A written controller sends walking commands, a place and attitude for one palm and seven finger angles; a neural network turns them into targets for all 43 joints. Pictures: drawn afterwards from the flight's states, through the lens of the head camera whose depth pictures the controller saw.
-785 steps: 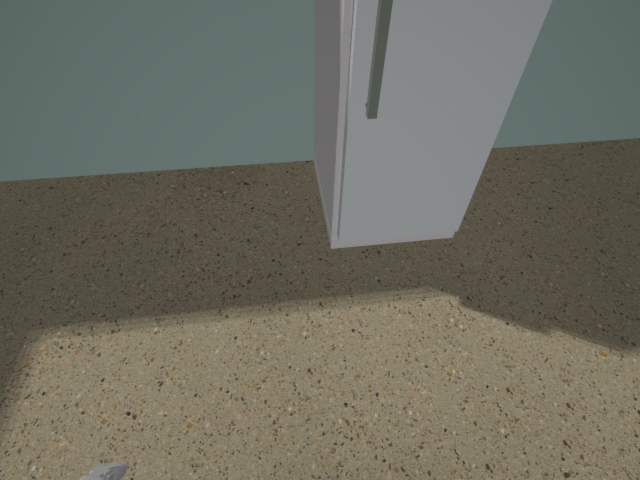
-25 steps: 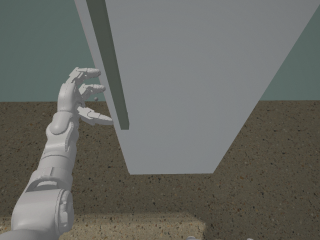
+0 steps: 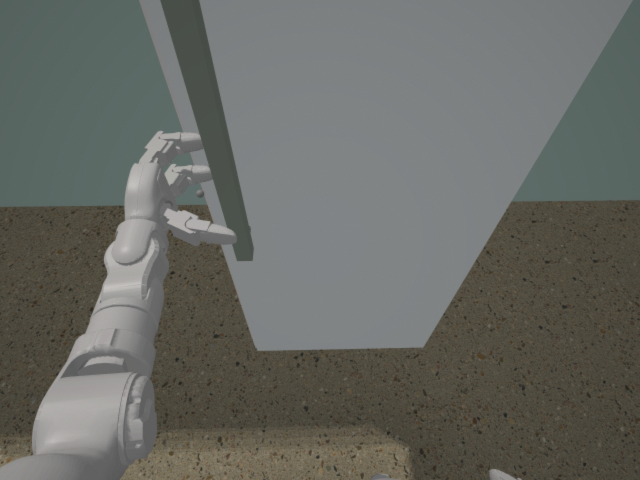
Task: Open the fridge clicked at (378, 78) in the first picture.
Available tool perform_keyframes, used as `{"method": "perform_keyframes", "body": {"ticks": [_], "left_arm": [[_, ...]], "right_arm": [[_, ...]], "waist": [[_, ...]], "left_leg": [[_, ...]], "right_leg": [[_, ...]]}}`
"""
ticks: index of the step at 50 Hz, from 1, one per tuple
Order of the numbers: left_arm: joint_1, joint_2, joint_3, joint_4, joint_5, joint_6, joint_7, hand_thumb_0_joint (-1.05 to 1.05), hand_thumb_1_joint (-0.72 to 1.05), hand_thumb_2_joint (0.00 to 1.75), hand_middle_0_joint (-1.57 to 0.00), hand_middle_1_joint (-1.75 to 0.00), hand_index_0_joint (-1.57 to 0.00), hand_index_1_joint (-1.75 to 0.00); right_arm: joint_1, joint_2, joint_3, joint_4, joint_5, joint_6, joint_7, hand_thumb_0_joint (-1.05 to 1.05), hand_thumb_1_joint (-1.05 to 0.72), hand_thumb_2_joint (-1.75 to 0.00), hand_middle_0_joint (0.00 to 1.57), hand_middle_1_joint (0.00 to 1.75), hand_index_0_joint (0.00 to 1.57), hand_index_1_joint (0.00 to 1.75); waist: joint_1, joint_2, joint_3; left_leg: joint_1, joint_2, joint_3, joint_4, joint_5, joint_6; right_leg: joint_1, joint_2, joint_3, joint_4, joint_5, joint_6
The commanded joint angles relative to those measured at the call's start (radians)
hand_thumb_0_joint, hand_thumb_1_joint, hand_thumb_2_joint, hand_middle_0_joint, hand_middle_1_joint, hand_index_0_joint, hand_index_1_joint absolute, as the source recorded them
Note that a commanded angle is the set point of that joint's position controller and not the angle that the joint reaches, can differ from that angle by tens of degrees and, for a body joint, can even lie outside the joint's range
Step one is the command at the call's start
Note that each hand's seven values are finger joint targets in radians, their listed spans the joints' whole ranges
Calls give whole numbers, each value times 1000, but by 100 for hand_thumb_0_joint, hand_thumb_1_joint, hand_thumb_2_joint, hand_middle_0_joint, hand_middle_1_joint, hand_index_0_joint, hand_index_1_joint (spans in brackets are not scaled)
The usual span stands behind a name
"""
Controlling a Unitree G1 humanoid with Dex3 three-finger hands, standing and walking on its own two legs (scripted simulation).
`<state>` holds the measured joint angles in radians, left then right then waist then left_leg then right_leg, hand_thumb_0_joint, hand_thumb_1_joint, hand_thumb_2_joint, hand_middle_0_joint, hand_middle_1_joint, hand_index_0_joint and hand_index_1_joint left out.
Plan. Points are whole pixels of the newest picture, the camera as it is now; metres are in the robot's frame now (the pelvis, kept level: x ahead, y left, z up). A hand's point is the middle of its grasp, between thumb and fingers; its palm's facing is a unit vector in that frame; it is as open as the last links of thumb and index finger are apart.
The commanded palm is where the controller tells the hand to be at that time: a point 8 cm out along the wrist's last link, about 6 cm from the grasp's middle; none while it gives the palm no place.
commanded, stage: feel for the door with the fingertips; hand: left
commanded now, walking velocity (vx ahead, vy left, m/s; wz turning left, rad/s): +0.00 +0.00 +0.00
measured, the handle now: (220, 137) +0.49 +0.13 +0.16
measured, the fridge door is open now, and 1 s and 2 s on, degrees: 0 0 0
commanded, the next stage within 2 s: slide the fingers in behind the handle in 0.16 s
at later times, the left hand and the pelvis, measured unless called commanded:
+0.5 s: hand (198, 189) +0.45 +0.16 +0.11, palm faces +0.02 -1.00 -0.01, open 13.8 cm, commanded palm +0.42 +0.20 +0.11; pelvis -0.01 +0.00 +0.00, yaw +1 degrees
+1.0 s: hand (221, 193) +0.44 +0.13 +0.11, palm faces +0.01 -1.00 +0.00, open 14.0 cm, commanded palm +0.41 +0.18 +0.11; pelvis +0.00 +0.00 +0.00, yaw +0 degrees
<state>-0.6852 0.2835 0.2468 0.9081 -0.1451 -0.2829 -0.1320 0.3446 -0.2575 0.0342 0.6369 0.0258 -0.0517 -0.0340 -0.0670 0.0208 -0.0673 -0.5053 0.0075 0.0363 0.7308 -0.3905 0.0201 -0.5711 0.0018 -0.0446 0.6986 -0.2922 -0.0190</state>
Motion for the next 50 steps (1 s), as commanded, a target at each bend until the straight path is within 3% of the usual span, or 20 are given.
{"method": "perform_keyframes", "body": {"ticks": [1,4,7,8,10,14,16,17,18,22,26,28,29,31,34,38,42,43,45,50], "left_arm": [[-497,208,27,-174,-6,-72,-20,0,-50,30,-30,-120,-30,-120],[-527,182,9,-135,-7,-76,-23,0,-50,30,-30,-120,-30,-120],[-568,193,18,-119,-9,-89,-24,0,-50,30,-30,-120,-30,-120],[-574,209,25,-105,-4,-91,-23,0,-50,30,-30,-120,-30,-120],[-611,173,-8,-114,0,-99,-23,0,-50,30,-30,-120,-30,-120],[-640,206,14,-67,6,-104,-15,0,-50,30,-30,-120,-30,-120],[-651,175,-14,-86,5,-110,-20,0,-50,30,-30,-120,-30,-120],[-628,194,5,-77,7,-113,-18,0,-50,30,-30,-120,-30,-120],[-608,175,-5,-73,1,-111,-18,0,-50,30,-30,-120,-30,-120],[-607,203,12,-61,2,-111,-22,0,-50,30,-30,-120,-30,-120],[-584,160,-18,-95,-2,-111,-19,0,-50,30,-30,-120,-30,-120],[-585,119,-48,-87,-4,-104,-14,0,-50,30,-30,-120,-30,-120],[-597,128,-37,-95,-7,-103,-7,0,-50,30,-30,-120,-30,-120],[-587,180,12,-125,-6,-110,12,0,-50,30,-30,-120,-30,-120],[-557,146,-17,-186,14,-119,34,0,-50,30,-30,-120,-30,-120],[-491,147,-5,-194,3,-102,34,0,-50,30,-30,-120,-30,-120],[-475,154,4,-210,10,-90,45,0,-50,30,-30,-120,-30,-120],[-475,127,-16,-217,11,-89,47,0,-50,30,-30,-120,-30,-120],[-455,127,-7,-217,6,-87,55,0,-50,30,-30,-120,-30,-120],[-403,120,-10,-257,9,-79,56,0,-50,30,-30,-120,-30,-120]], "right_arm": [[60,-141,-54,-82,4,-34,-12,0,-90,-90,20,30,20,30],[68,-142,-54,-82,2,-35,-9,0,-90,-90,20,30,20,30],[79,-146,-57,-76,0,-34,-8,0,-90,-90,20,30,20,30],[82,-148,-57,-72,1,-33,-9,0,-90,-90,20,30,20,30],[89,-146,-58,-73,0,-33,-6,0,-90,-90,20,30,20,30],[102,-154,-59,-56,-4,-32,-4,0,-90,-90,20,30,20,30],[99,-151,-58,-60,-4,-33,-2,0,-90,-90,20,30,20,30],[102,-153,-60,-59,-4,-33,-1,0,-90,-90,20,30,20,30],[98,-153,-59,-63,-4,-33,1,0,-90,-90,20,30,20,30],[97,-156,-57,-66,-2,-32,-2,0,-90,-90,20,30,20,30],[93,-155,-58,-75,-3,-34,3,0,-90,-90,20,30,20,30],[93,-155,-58,-75,-2,-35,6,0,-90,-90,20,30,20,30],[88,-156,-59,-75,-3,-35,5,0,-90,-90,20,30,20,30],[92,-158,-61,-78,-5,-37,3,0,-90,-90,20,30,20,30],[90,-147,-63,-84,-11,-39,11,0,-90,-90,20,30,20,30],[78,-146,-62,-89,-5,-32,12,0,-90,-90,20,30,20,30],[67,-139,-61,-94,-4,-29,9,0,-90,-90,20,30,20,30],[60,-135,-60,-98,-3,-30,10,0,-90,-90,20,30,20,30],[63,-136,-63,-101,-4,-30,9,0,-90,-90,20,30,20,30],[56,-133,-64,-107,-5,-31,11,0,-90,-90,20,30,20,30]], "waist": [[-18,5,-331],[-25,1,-329],[-34,-36,-347],[-34,-22,-343],[-43,18,-355],[-52,-21,-347],[-56,16,-366],[-42,10,-371],[-47,-1,-365],[-43,-10,-342],[-38,23,-350],[-49,-9,-323],[-46,-6,-317],[-27,-8,-374],[-23,2,-407],[-14,-33,-371],[-4,-5,-359],[-8,3,-340],[-7,-37,-342],[5,-22,-375]], "left_leg": [[52,-18,-28,-94,230,1],[51,-18,-32,-89,222,1],[43,-18,-34,-82,221,3],[40,-17,-38,-82,219,2],[65,-19,-42,-75,234,0],[39,-18,-49,-73,197,2],[63,-19,-50,-72,200,1],[61,-18,-54,-73,199,-2],[56,-18,-50,-74,188,0],[31,-17,-51,-80,158,2],[63,-14,-58,-81,177,-4],[62,-10,-66,-87,152,-5],[52,-12,-59,-86,137,-3],[63,-14,-60,-84,170,-3],[90,-13,-52,-78,243,-5],[70,-11,-42,-85,254,-3],[70,-14,-39,-90,251,-4],[70,-15,-35,-93,245,-4],[73,-13,-35,-91,265,-1],[81,-15,-25,-86,301,0]], "right_leg": [[237,15,34,-56,277,-8],[210,16,32,-54,262,-8],[214,17,33,-50,267,-5],[204,17,32,-47,258,-7],[177,18,27,-41,256,-9],[167,19,30,-47,223,-6],[152,20,27,-44,220,-7],[156,20,24,-40,212,-10],[155,21,25,-45,206,-8],[155,21,26,-48,180,-9],[129,23,17,-42,177,-12],[104,24,8,-45,148,-11],[109,24,15,-52,140,-10],[149,23,17,-41,169,-11],[175,24,16,-30,241,-9],[206,26,17,-38,272,-10],[215,24,20,-42,272,-11],[207,23,20,-46,269,-11],[216,25,15,-46,283,-10],[256,22,24,-41,336,-9]]}}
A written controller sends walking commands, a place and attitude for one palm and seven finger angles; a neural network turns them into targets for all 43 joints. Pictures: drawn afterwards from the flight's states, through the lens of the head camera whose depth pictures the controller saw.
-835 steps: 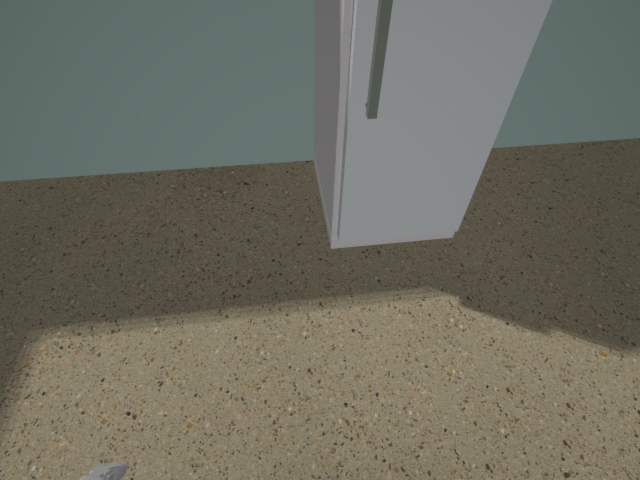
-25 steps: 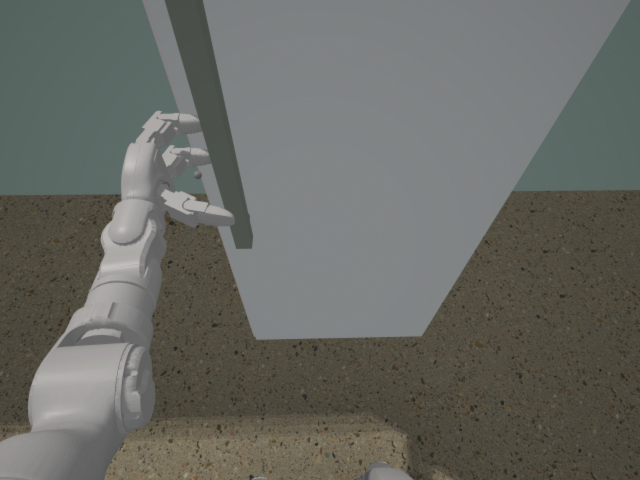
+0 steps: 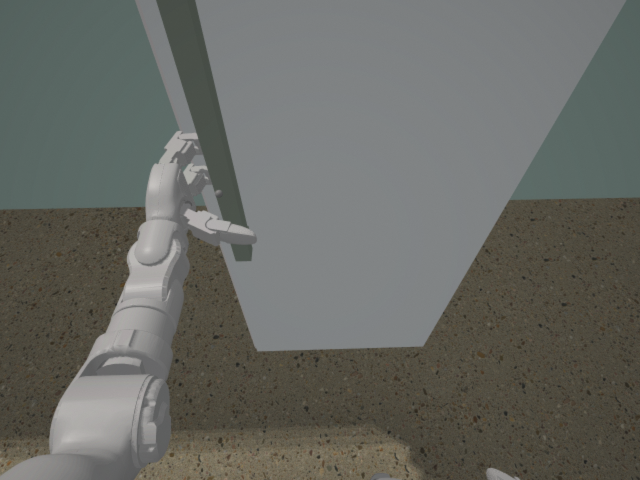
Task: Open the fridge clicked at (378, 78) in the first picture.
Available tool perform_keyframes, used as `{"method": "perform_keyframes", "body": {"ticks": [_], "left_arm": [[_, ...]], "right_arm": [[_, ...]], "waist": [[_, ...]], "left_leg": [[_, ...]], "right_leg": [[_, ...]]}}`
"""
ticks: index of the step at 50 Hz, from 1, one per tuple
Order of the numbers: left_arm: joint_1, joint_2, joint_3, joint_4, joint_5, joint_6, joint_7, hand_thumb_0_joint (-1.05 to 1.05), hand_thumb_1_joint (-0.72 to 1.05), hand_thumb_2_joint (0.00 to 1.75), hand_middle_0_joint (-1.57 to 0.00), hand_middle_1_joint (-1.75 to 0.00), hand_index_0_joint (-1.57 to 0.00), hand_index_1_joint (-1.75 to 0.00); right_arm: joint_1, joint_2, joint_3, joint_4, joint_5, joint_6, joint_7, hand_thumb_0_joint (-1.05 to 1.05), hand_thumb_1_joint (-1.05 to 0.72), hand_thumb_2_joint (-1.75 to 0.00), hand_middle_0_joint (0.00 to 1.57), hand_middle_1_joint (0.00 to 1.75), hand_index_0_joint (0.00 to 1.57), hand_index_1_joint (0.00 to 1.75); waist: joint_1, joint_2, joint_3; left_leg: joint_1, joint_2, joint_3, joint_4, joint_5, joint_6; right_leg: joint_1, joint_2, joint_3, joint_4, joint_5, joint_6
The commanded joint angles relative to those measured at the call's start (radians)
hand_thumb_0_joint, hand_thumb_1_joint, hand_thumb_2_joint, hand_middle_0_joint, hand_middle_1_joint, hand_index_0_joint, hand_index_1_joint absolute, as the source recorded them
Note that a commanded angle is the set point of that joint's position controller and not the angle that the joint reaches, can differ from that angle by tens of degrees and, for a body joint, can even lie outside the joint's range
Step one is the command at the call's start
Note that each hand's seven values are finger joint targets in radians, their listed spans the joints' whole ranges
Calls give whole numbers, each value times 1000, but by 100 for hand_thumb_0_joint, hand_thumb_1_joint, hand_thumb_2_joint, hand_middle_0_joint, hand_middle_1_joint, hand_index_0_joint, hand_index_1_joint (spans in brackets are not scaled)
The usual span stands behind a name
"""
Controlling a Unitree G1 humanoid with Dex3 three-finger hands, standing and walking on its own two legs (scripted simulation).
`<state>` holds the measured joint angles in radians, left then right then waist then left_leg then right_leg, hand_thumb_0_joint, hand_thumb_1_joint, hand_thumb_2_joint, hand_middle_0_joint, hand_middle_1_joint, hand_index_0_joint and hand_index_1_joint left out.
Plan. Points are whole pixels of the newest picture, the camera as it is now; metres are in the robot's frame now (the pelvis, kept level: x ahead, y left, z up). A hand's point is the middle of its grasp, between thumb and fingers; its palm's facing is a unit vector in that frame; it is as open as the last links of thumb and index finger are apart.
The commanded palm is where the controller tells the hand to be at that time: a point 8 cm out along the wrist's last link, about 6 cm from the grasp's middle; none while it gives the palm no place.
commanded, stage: slide the fingers in behind the handle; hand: left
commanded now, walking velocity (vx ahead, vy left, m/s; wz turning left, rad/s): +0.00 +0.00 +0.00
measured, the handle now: (218, 137) +0.50 +0.13 +0.16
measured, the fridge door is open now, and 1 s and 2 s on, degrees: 0 0 0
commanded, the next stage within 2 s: grip the handle and tug to test in 1.08 s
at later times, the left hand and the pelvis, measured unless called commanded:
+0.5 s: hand (237, 195) +0.44 +0.11 +0.11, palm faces +0.00 -1.00 +0.00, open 14.0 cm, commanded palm +0.41 +0.16 +0.11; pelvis +0.00 +0.00 +0.00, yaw +0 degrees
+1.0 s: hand (233, 193) +0.45 +0.11 +0.10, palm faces +0.00 -1.00 +0.00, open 13.9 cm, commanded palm +0.42 +0.16 +0.11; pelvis +0.00 +0.00 +0.00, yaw +0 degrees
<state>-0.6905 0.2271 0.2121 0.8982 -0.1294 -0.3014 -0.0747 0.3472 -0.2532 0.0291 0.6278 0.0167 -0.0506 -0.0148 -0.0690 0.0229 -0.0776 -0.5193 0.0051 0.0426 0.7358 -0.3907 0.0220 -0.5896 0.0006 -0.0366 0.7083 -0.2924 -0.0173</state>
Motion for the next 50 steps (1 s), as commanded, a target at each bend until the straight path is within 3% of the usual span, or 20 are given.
{"method": "perform_keyframes", "body": {"ticks": [1,4,6,10,12,13,16,18,20,26,27,30,32,33,38,40,43,45,47,50], "left_arm": [[-404,181,30,-241,-9,-55,-1,0,-50,30,-30,-120,-30,-120],[-416,145,-1,-279,-11,-51,-2,0,-50,30,-30,-120,-30,-120],[-404,132,-11,-316,-13,-53,0,0,-50,30,-30,-120,-30,-120],[-381,135,-4,-283,-17,-42,7,0,-50,30,-30,-120,-30,-120],[-400,144,0,-276,-6,-37,12,0,-50,30,-30,-120,-30,-120],[-430,126,-22,-275,-4,-37,14,0,-50,30,-30,-120,-30,-120],[-454,110,-34,-304,-1,-55,26,0,-50,30,-30,-120,-30,-120],[-438,73,-54,-296,-4,-58,33,0,-50,30,-30,-120,-30,-120],[-422,102,-27,-242,-5,-53,40,0,-50,30,-30,-120,-30,-120],[-428,151,14,-241,13,-58,53,0,-50,30,-30,-120,-30,-120],[-430,121,-8,-245,11,-61,51,0,-50,30,-30,-120,-30,-120],[-418,142,8,-227,8,-65,51,0,-50,30,-30,-120,-30,-120],[-466,87,-40,-234,8,-65,46,0,-50,30,-30,-120,-30,-120],[-463,128,-5,-219,9,-65,49,0,-50,30,-30,-120,-30,-120],[-499,144,2,-221,8,-75,48,0,-50,30,-30,-120,-30,-120],[-494,142,3,-181,6,-76,45,0,-50,30,-30,-120,-30,-120],[-506,142,-4,-178,11,-79,39,0,-50,30,-30,-120,-30,-120],[-521,141,-4,-163,11,-80,40,0,-50,30,-30,-120,-30,-120],[-517,105,-29,-178,7,-82,39,0,-50,30,-30,-120,-30,-120],[-547,120,-21,-154,8,-80,46,0,-50,30,-30,-120,-30,-120]], "right_arm": [[48,-135,-59,-91,5,-30,-9,0,-90,-90,20,30,20,30],[40,-131,-60,-96,6,-30,-9,0,-90,-90,20,30,20,30],[34,-128,-62,-100,7,-35,-8,0,-90,-90,20,30,20,30],[38,-134,-62,-90,6,-36,-11,0,-90,-90,20,30,20,30],[27,-128,-59,-87,6,-33,-12,0,-90,-90,20,30,20,30],[27,-127,-57,-83,7,-33,-13,0,-90,-90,20,30,20,30],[20,-123,-59,-87,5,-39,-13,0,-90,-90,20,30,20,30],[26,-121,-60,-82,3,-46,-9,0,-90,-90,20,30,20,30],[35,-129,-62,-75,1,-44,-11,0,-90,-90,20,30,20,30],[30,-125,-59,-81,-2,-36,-9,0,-90,-90,20,30,20,30],[26,-122,-56,-85,-2,-38,-8,0,-90,-90,20,30,20,30],[38,-129,-59,-83,-2,-37,-9,0,-90,-90,20,30,20,30],[31,-123,-57,-82,0,-40,-7,0,-90,-90,20,30,20,30],[39,-127,-60,-74,0,-38,-9,0,-90,-90,20,30,20,30],[42,-128,-59,-72,-2,-38,-13,0,-90,-90,20,30,20,30],[48,-133,-59,-68,-2,-37,-14,0,-90,-90,20,30,20,30],[51,-132,-58,-64,-2,-37,-12,0,-90,-90,20,30,20,30],[58,-134,-60,-63,-1,-35,-11,0,-90,-90,20,30,20,30],[54,-131,-62,-67,-2,-37,-8,0,-90,-90,20,30,20,30],[70,-138,-63,-56,-4,-35,-10,0,-90,-90,20,30,20,30]], "waist": [[0,-33,-343],[-3,-32,-342],[4,16,-373],[0,-75,-331],[-1,-27,-313],[-14,-52,-300],[-5,12,-341],[-5,4,-354],[-8,-77,-335],[9,-44,-344],[4,-38,-339],[6,-73,-338],[-15,-44,-322],[-7,-54,-325],[-11,-40,-345],[-19,-84,-322],[-17,-30,-343],[-24,-41,-326],[-22,-11,-349],[-35,-67,-337]], "left_leg": [[78,-14,-27,-92,285,-1],[95,-13,-28,-98,282,-1],[126,-13,-30,-92,316,-4],[85,-14,-29,-100,284,1],[78,-19,-24,-103,254,0],[77,-18,-28,-105,235,2],[115,-18,-34,-104,250,-3],[133,-15,-39,-99,275,-7],[94,-15,-38,-101,256,-2],[65,-22,-24,-107,243,1],[69,-23,-21,-107,237,0],[54,-20,-25,-109,235,1],[70,-20,-23,-108,217,1],[59,-20,-24,-107,208,0],[57,-22,-25,-108,198,1],[46,-20,-27,-107,192,4],[62,-21,-29,-103,207,1],[63,-18,-33,-104,211,1],[85,-19,-32,-100,219,-1],[77,-15,-44,-99,220,0]], "right_leg": [[276,21,19,-58,336,-8],[273,22,17,-62,334,-9],[273,22,16,-56,350,-12],[290,21,15,-68,339,-6],[278,16,21,-72,316,-7],[263,17,20,-78,296,-5],[255,18,18,-70,286,-11],[248,21,10,-63,303,-13],[264,21,11,-70,296,-7],[302,16,27,-71,307,-8],[294,16,26,-72,304,-7],[308,17,24,-72,300,-8],[271,18,24,-78,285,-6],[278,17,26,-79,275,-6],[284,16,30,-79,262,-6],[277,18,26,-83,255,-4],[262,19,26,-72,265,-9],[246,20,18,-72,258,-9],[235,22,18,-69,264,-10],[223,24,10,-68,253,-9]]}}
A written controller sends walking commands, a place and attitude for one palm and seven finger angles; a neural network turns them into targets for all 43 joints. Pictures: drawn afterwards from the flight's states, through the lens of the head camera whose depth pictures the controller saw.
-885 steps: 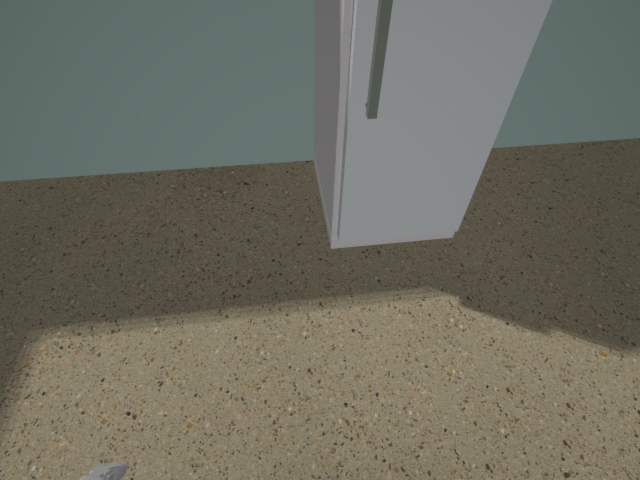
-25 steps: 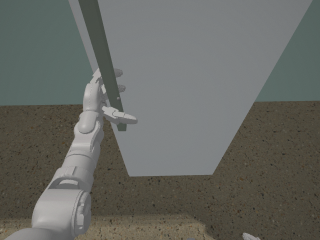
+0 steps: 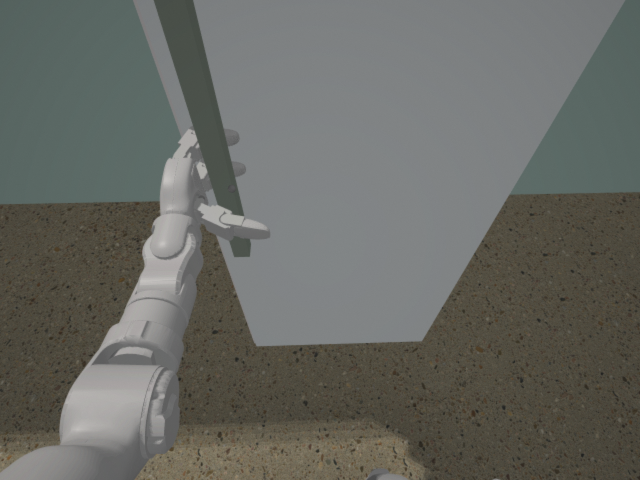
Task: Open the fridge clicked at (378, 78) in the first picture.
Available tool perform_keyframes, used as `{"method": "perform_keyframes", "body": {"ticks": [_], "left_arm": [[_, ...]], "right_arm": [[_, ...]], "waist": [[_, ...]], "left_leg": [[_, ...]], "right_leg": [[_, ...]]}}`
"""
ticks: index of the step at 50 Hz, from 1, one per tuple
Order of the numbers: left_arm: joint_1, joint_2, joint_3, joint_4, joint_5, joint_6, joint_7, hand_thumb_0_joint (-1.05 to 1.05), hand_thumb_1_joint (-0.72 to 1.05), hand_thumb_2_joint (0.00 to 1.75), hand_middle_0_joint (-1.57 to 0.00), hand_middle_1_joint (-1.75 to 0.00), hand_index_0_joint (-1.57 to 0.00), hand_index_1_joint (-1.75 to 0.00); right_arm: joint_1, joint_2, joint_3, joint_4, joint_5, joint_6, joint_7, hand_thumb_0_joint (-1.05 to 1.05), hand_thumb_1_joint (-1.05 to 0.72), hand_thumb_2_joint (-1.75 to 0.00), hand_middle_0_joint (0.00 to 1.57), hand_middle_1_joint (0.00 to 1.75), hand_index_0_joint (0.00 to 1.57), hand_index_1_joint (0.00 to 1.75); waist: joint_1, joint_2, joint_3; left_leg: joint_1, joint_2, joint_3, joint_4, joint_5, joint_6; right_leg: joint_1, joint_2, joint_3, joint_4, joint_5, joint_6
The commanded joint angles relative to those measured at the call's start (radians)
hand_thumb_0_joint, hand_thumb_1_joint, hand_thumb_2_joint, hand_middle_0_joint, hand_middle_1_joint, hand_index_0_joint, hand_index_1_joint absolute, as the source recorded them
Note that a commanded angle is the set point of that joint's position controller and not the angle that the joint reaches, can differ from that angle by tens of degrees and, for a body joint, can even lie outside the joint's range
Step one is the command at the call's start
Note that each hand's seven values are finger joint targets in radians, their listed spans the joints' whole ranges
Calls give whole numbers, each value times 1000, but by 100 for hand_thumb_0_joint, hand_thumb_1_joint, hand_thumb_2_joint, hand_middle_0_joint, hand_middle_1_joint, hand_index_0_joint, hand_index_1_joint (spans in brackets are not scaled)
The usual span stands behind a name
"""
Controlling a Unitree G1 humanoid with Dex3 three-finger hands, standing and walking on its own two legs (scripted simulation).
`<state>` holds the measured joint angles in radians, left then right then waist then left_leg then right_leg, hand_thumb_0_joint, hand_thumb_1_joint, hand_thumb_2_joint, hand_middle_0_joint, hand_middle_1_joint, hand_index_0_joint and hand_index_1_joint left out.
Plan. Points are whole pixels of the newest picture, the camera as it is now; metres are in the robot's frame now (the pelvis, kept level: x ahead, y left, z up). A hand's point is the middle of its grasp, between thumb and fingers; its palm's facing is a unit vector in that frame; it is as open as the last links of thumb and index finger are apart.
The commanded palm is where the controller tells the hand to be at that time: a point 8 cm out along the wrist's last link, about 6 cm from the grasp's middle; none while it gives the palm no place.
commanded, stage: slide the fingers in behind the handle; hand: left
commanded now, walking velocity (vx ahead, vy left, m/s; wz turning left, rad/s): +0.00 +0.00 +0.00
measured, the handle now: (215, 132) +0.50 +0.13 +0.16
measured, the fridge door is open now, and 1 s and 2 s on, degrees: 0 0 8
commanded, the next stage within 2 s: grip the handle and tug to test in 0.08 s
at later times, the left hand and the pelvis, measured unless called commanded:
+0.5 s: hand (237, 188) +0.45 +0.10 +0.10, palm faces -0.02 -1.00 +0.00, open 11.5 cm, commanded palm +0.42 +0.16 +0.11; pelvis +0.00 +0.00 +0.00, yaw +0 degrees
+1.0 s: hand (235, 190) +0.45 +0.10 +0.11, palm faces +0.01 -1.00 +0.00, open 5.9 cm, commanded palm +0.41 +0.16 +0.11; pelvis +0.01 +0.00 +0.00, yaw -1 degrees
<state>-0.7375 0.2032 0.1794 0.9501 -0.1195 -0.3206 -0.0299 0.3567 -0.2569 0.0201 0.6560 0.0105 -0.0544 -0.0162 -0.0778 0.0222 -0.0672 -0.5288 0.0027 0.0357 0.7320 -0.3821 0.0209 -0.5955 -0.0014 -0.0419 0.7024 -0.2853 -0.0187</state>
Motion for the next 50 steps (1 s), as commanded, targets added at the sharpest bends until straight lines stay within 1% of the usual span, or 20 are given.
{"method": "perform_keyframes", "body": {"ticks": [1,4,5,9,13,15,16,18,21,25,29,32,34,36,39,40,43,45,49,50], "left_arm": [[-500,133,2,-223,-1,-63,2,0,-50,30,-30,-120,-30,-120],[-503,97,-24,-228,3,-62,8,0,-50,30,-30,-120,-30,-120],[-486,93,-25,-224,1,-62,10,0,-50,30,-30,-120,-30,-120],[-488,85,-37,-231,7,-62,11,0,-50,30,-30,-120,-30,-120],[-492,125,-5,-215,7,-60,12,0,-31,38,-32,-123,-32,-123],[-489,123,-3,-221,8,-61,12,0,-22,42,-33,-124,-33,-124],[-489,96,-27,-238,6,-61,9,0,-17,44,-33,-125,-33,-125],[-464,106,-10,-239,2,-60,13,0,-8,48,-35,-126,-35,-126],[-465,99,-18,-256,1,-60,13,0,6,54,-36,-128,-36,-128],[-417,111,0,-269,6,-56,24,0,25,62,-38,-131,-38,-131],[-413,77,-32,-319,13,-54,32,0,43,70,-40,-133,-40,-133],[-395,104,-11,-326,12,-50,32,0,57,76,-42,-135,-42,-135],[-366,69,-33,-342,9,-46,27,0,67,80,-43,-137,-43,-137],[-355,106,0,-348,6,-44,28,0,76,84,-44,-138,-44,-138],[-329,107,-3,-381,5,-39,20,0,90,90,-45,-140,-45,-140],[-306,87,-20,-377,5,-35,15,0,90,90,-45,-140,-45,-140],[-312,76,-25,-358,-4,-22,11,0,90,90,-45,-140,-45,-140],[-325,130,12,-387,1,-28,14,0,90,90,-45,-140,-45,-140],[-289,104,-3,-407,-1,-28,6,0,90,90,-45,-140,-45,-140],[-271,115,7,-387,-3,-26,8,0,90,90,-45,-140,-45,-140]], "right_arm": [[56,-133,-56,-88,2,-33,-6,0,-90,-90,20,30,20,30],[55,-130,-55,-86,1,-34,0,0,-90,-90,20,30,20,30],[61,-134,-56,-88,-1,-33,0,0,-90,-90,20,30,20,30],[55,-130,-54,-88,-1,-31,3,0,-90,-90,20,30,20,30],[53,-133,-53,-88,0,-28,-2,0,-90,-90,20,30,20,30],[57,-133,-56,-90,0,-27,-2,0,-90,-90,20,30,20,30],[52,-128,-53,-94,1,-28,1,0,-90,-90,20,30,20,30],[56,-131,-55,-92,-1,-29,4,0,-90,-90,20,30,20,30],[49,-128,-55,-95,0,-27,4,0,-90,-90,20,30,20,30],[51,-128,-57,-104,-2,-24,7,0,-90,-90,20,30,20,30],[45,-122,-58,-108,-4,-23,10,0,-90,-90,20,30,20,30],[48,-123,-60,-107,-3,-20,8,0,-90,-90,20,30,20,30],[39,-119,-61,-112,-2,-24,9,0,-90,-90,20,30,20,30],[43,-121,-63,-108,-2,-23,7,0,-90,-90,20,30,20,30],[39,-118,-62,-113,-1,-24,6,0,-90,-90,20,30,20,30],[36,-117,-62,-117,1,-23,7,0,-90,-90,20,30,20,30],[28,-118,-60,-110,3,-24,5,0,-90,-90,20,30,20,30],[31,-122,-63,-113,0,-23,1,0,-90,-90,20,30,20,30],[19,-112,-60,-117,2,-27,2,0,-90,-90,20,30,20,30],[27,-118,-60,-117,1,-25,1,0,-90,-90,20,30,20,30]], "waist": [[-25,-41,-362],[-26,2,-354],[-26,-35,-357],[-25,-33,-349],[-20,-51,-340],[-19,-52,-363],[-19,-9,-365],[-11,-43,-369],[-13,-16,-369],[2,-40,-369],[-7,-31,-377],[-1,-58,-383],[2,-36,-384],[11,-40,-383],[13,-51,-391],[15,-25,-378],[2,-66,-333],[15,-52,-369],[23,-14,-374],[20,-63,-364]], "left_leg": [[95,-15,-32,-94,215,1],[122,-12,-42,-92,231,-7],[122,-10,-45,-90,239,-4],[113,-11,-43,-92,237,-5],[89,-12,-41,-96,216,-3],[106,-11,-43,-92,235,-2],[119,-12,-43,-92,248,-6],[123,-9,-48,-89,266,-8],[124,-10,-43,-87,271,-8],[115,-9,-40,-93,285,-8],[130,-8,-33,-90,313,-8],[115,-8,-30,-94,298,-5],[133,-8,-27,-94,314,-6],[128,-8,-24,-93,329,-4],[117,-10,-17,-96,334,-2],[125,-10,-15,-97,341,-3],[111,-11,-17,-104,285,0],[115,-13,-13,-105,303,2],[134,-12,-11,-101,338,-2],[123,-10,-12,-102,340,1]], "right_leg": [[230,25,20,-62,253,-5],[193,27,10,-55,245,-12],[195,28,6,-54,247,-10],[203,27,7,-54,256,-10],[219,26,13,-57,245,-10],[223,27,9,-52,256,-11],[211,27,10,-50,263,-12],[215,30,4,-47,272,-13],[215,28,7,-48,280,-12],[240,29,4,-45,293,-13],[247,29,8,-45,327,-10],[274,29,12,-50,331,-9],[270,29,11,-52,342,-10],[288,29,15,-53,362,-10],[323,27,19,-55,390,-9],[312,26,16,-58,387,-9],[289,27,15,-74,343,-6],[327,22,23,-69,366,-8],[323,24,22,-63,394,-10],[331,24,19,-67,398,-8]]}}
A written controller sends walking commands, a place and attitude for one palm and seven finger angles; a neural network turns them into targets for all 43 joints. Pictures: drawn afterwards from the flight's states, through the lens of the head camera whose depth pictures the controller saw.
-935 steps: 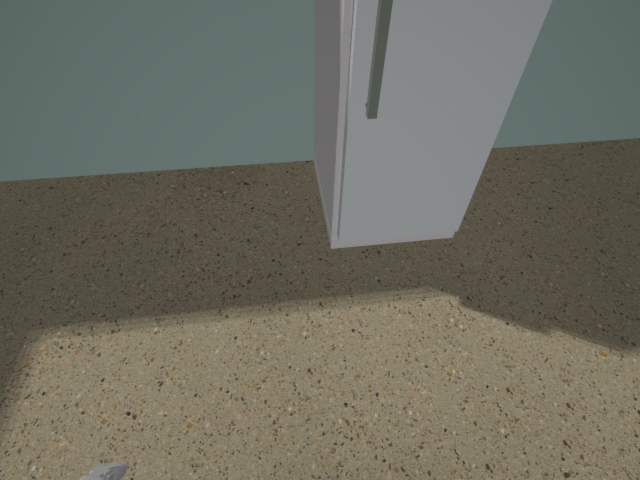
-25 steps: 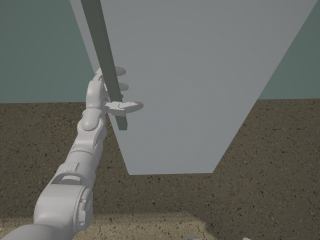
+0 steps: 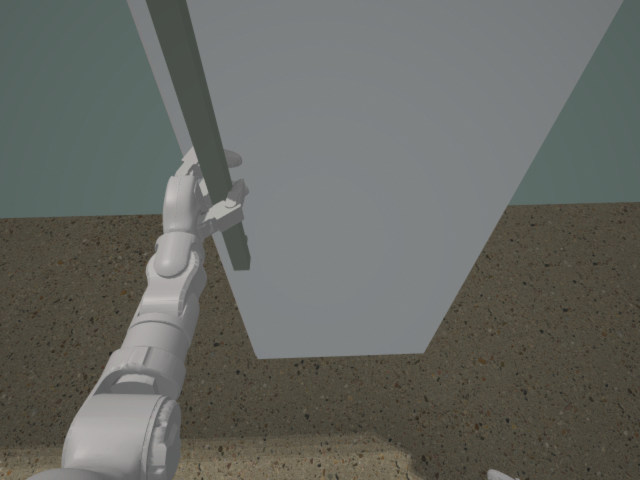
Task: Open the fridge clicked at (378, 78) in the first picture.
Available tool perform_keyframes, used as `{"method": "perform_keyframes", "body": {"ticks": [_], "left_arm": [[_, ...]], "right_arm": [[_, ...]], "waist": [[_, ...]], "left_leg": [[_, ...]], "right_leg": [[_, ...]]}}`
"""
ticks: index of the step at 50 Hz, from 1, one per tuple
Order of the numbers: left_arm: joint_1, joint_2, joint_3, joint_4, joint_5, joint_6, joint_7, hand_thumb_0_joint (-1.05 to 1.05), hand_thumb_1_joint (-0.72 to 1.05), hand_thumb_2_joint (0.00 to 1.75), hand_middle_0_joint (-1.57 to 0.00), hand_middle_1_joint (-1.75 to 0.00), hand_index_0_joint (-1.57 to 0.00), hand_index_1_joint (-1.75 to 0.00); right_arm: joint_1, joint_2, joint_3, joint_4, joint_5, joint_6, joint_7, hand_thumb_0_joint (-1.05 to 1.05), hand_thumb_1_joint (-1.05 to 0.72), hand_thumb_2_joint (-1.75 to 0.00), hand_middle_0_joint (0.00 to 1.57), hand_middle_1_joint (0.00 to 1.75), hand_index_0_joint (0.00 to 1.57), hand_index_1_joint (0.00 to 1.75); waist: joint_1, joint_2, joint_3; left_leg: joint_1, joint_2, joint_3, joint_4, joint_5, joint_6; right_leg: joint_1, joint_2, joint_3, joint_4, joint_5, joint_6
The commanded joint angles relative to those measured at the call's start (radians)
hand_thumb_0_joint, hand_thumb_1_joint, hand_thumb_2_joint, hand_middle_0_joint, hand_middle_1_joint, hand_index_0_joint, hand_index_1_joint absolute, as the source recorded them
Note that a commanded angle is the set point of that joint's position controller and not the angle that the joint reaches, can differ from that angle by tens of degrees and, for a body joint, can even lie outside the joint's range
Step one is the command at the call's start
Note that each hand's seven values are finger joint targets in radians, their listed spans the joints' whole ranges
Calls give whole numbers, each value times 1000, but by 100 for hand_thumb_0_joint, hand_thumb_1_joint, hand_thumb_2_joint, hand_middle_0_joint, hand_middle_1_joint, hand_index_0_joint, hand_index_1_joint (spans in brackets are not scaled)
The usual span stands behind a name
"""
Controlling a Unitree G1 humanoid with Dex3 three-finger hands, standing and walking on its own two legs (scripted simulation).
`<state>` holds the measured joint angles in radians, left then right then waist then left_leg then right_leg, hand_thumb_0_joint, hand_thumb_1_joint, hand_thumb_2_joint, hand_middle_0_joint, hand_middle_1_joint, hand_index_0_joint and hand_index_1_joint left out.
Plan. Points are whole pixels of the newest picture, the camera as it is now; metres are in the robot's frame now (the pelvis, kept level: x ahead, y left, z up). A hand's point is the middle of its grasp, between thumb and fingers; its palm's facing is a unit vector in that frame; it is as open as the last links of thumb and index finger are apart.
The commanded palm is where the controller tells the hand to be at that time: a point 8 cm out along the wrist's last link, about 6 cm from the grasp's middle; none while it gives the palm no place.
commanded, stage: grip the handle and tug to test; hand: left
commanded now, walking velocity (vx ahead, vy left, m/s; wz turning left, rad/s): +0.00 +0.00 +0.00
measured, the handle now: (214, 148) +0.49 +0.13 +0.15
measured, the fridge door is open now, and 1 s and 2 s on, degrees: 0 8 35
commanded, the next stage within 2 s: pull the door a little, standing still in 0.60 s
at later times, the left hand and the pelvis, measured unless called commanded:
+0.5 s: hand (234, 206) +0.43 +0.11 +0.10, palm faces +0.02 -1.00 +0.01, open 6.0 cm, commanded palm +0.38 +0.16 +0.10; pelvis +0.01 +0.00 +0.00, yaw -1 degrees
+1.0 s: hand (236, 242) +0.37 +0.10 +0.10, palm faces -0.02 -1.00 +0.01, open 6.2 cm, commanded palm +0.32 +0.15 +0.10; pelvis +0.02 +0.00 +0.01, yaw +0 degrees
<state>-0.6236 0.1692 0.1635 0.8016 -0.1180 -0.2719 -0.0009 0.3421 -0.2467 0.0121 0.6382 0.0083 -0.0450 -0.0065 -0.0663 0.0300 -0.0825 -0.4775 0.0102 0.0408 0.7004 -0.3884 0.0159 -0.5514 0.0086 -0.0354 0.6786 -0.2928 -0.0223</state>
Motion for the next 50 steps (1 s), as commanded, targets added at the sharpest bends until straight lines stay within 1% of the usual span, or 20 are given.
{"method": "perform_keyframes", "body": {"ticks": [1,3,6,9,10,12,14,15,16,18,21,23,25,27,28,32,35,36,43,50], "left_arm": [[-391,145,14,-239,-6,-74,-26,0,90,90,-45,-140,-45,-140],[-421,143,6,-243,-1,-72,-29,0,90,90,-45,-140,-45,-140],[-395,176,45,-226,-5,-69,-26,0,90,90,-45,-140,-45,-140],[-438,159,26,-223,-4,-67,-29,0,90,90,-45,-140,-45,-140],[-414,176,41,-221,-2,-69,-29,0,90,90,-45,-140,-45,-140],[-385,138,15,-251,-5,-71,-32,0,90,90,-45,-140,-45,-140],[-354,110,-5,-268,-10,-67,-35,0,90,90,-45,-140,-45,-140],[-332,128,12,-275,-9,-70,-31,0,90,90,-45,-140,-45,-140],[-313,111,0,-290,-11,-67,-33,0,90,90,-45,-140,-45,-140],[-277,130,16,-304,-9,-61,-31,0,90,90,-45,-140,-45,-140],[-240,106,-5,-347,-8,-54,-32,0,90,90,-45,-140,-45,-140],[-212,86,-12,-359,-12,-41,-29,0,90,90,-45,-140,-45,-140],[-159,109,6,-404,-8,-38,-25,0,90,90,-45,-140,-45,-140],[-117,92,-5,-463,-12,-32,-28,0,90,90,-45,-140,-45,-140],[-74,87,-5,-485,-15,-26,-28,0,90,90,-45,-140,-45,-140],[-68,67,-38,-527,-12,4,-25,0,90,90,-45,-140,-45,-140],[-81,65,-43,-545,-7,22,-11,0,90,90,-45,-140,-45,-140],[-168,69,-55,-529,-1,29,-6,0,90,90,-45,-140,-45,-140],[18,15,-89,-606,-7,46,-18,0,90,90,-45,-140,-45,-140],[329,-18,-137,-820,-14,78,-25,0,90,90,-45,-140,-45,-140]], "right_arm": [[34,-127,-50,-100,5,-35,-9,0,-90,-90,20,30,20,30],[29,-125,-48,-100,7,-33,-11,0,-90,-90,20,30,20,30],[33,-128,-51,-100,4,-32,-14,0,-90,-90,20,30,20,30],[33,-126,-49,-97,4,-31,-15,0,-90,-90,20,30,20,30],[36,-128,-52,-97,5,-29,-16,0,-90,-90,20,30,20,30],[29,-121,-49,-106,5,-34,-11,0,-90,-90,20,30,20,30],[28,-122,-51,-112,5,-37,-7,0,-90,-90,20,30,20,30],[33,-124,-54,-114,5,-37,-7,0,-90,-90,20,30,20,30],[25,-120,-53,-118,5,-40,-5,0,-90,-90,20,30,20,30],[25,-123,-53,-120,5,-39,-3,0,-90,-90,20,30,20,30],[17,-120,-54,-132,8,-40,-1,0,-90,-90,20,30,20,30],[18,-118,-56,-132,7,-42,1,0,-90,-90,20,30,20,30],[20,-120,-60,-139,5,-42,2,0,-90,-90,20,30,20,30],[11,-112,-59,-147,6,-47,7,0,-90,-90,20,30,20,30],[6,-109,-60,-152,6,-47,9,0,-90,-90,20,30,20,30],[-3,-109,-60,-147,10,-42,6,0,-90,-90,20,30,20,30],[-11,-109,-58,-147,8,-39,-2,0,-90,-90,20,30,20,30],[-17,-108,-54,-134,9,-35,-8,0,-90,-90,20,30,20,30],[-62,-92,-47,-170,7,-38,-8,0,-90,-90,20,30,20,30],[-135,-78,-36,-238,13,-32,1,0,-90,-90,20,30,20,30]], "waist": [[7,-60,-341],[1,-40,-328],[10,-67,-349],[-2,-53,-337],[7,-62,-345],[16,-24,-362],[15,-45,-363],[25,-65,-378],[25,-24,-374],[31,-67,-368],[38,-33,-359],[35,-54,-347],[54,-66,-381],[63,-36,-392],[68,-55,-393],[45,-62,-328],[43,-65,-311],[13,-52,-282],[66,-62,-330],[106,-82,-285]], "left_leg": [[59,-19,-15,-75,328,6],[57,-21,-13,-77,305,5],[52,-22,-12,-73,309,8],[51,-24,-12,-74,296,7],[57,-21,-15,-75,307,6],[73,-23,-16,-76,330,3],[82,-19,-13,-74,349,3],[81,-17,-17,-75,372,2],[90,-17,-11,-75,383,2],[72,-16,-10,-78,371,3],[91,-12,-12,-82,402,0],[99,-10,-6,-79,408,1],[100,-9,-4,-82,453,1],[116,-8,0,-82,491,-1],[115,-6,1,-82,513,1],[137,1,-2,-86,523,-1],[141,-3,-5,-94,480,-1],[142,-6,-7,-94,436,0],[172,-8,-11,-107,476,-4],[183,1,-11,-128,499,-6]], "right_leg": [[290,12,18,-45,402,-2],[278,11,20,-49,383,-2],[299,10,24,-49,391,0],[285,9,24,-50,382,0],[289,9,21,-49,380,-2],[289,10,16,-40,394,-6],[287,13,13,-40,409,-4],[306,12,10,-37,420,-6],[303,12,13,-37,434,-6],[320,11,15,-40,437,-5],[311,12,10,-37,439,-8],[306,14,9,-43,452,-4],[347,12,10,-36,484,-6],[361,8,13,-34,518,-7],[377,8,15,-33,544,-6],[343,9,7,-50,538,0],[339,8,4,-60,503,0],[306,7,7,-70,476,3],[358,-1,-1,-62,490,-3],[409,-9,-6,-70,495,-4]]}}
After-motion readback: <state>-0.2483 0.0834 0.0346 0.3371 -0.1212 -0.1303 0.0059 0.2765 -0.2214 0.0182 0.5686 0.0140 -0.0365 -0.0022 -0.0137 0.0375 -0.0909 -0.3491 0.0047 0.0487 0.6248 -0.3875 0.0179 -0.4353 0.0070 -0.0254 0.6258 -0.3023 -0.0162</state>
